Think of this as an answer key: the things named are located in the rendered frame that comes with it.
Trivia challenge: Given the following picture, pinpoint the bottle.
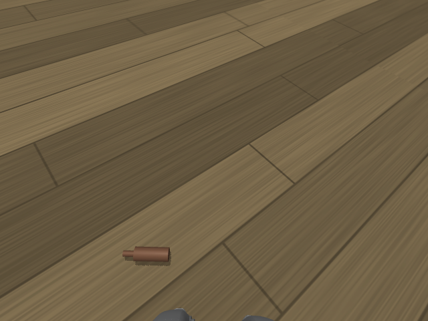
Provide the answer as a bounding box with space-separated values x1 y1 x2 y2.
122 247 170 262

